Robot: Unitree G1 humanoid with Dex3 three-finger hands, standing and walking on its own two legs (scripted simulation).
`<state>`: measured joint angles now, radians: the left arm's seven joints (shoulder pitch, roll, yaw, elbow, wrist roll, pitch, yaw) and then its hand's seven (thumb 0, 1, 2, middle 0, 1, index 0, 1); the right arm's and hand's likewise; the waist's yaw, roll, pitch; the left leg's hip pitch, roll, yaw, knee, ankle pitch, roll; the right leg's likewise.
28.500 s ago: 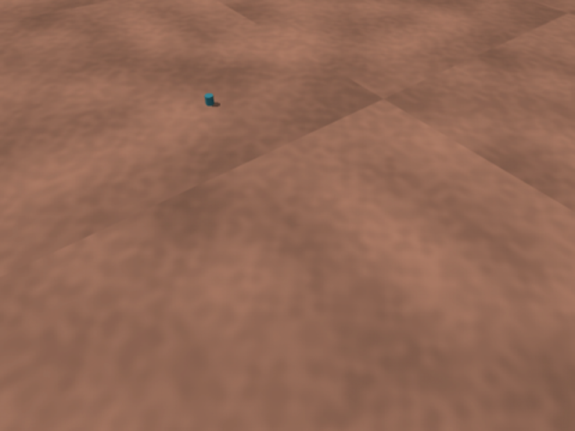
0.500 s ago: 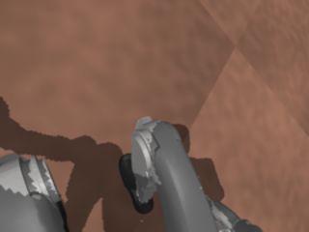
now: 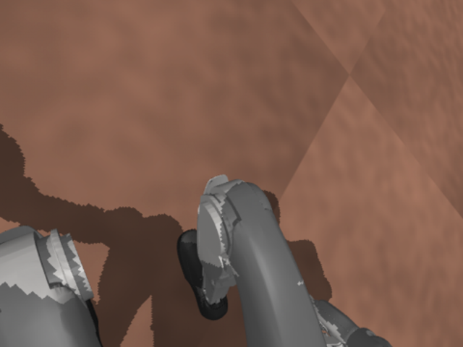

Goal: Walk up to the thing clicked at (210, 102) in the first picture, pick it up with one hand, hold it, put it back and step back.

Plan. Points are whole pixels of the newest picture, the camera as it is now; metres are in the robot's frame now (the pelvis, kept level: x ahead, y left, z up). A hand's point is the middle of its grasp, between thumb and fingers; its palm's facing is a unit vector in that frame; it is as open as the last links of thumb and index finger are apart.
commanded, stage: withdraw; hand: left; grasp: from above
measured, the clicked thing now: out of the picture +0.43 +0.35 -0.27
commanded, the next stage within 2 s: home in 0.80 s
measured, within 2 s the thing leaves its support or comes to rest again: neither
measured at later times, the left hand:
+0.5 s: hand out of the picture +0.38 +0.35 -0.08, palm faces -0.51 -0.14 -0.85, open 13.9 cm
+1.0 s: hand out of the picture +0.42 +0.35 -0.11, palm faces -0.40 -0.09 -0.91, open 13.6 cm
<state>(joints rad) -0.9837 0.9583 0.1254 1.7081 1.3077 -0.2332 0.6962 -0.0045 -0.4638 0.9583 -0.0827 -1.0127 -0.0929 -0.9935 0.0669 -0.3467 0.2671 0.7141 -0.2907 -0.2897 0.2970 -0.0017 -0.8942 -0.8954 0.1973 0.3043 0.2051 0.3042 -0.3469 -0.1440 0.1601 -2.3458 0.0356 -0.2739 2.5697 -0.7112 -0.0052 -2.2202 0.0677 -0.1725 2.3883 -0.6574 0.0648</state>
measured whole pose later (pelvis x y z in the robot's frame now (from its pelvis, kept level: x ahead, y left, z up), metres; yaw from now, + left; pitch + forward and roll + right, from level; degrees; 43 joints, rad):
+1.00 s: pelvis +0.00 -0.01 +0.04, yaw +7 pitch +34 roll -8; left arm -0.94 0.73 0.09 1.42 1.24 -0.15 0.40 0.00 -0.42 0.96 -0.14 -0.94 -0.14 -0.93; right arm 0.19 -0.26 0.08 0.75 -0.14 -0.06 0.15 0.00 -0.90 -0.90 0.20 0.30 0.21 0.30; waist -0.24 0.02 -0.06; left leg -2.33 0.02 -0.13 2.37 -0.65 0.00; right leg -2.24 0.02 -0.07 2.29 -0.66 0.04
